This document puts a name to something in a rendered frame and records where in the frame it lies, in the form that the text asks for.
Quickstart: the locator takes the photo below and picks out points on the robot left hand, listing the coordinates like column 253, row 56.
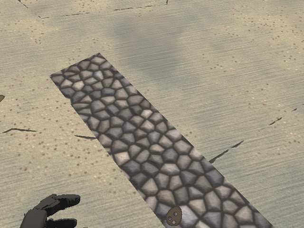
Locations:
column 38, row 216

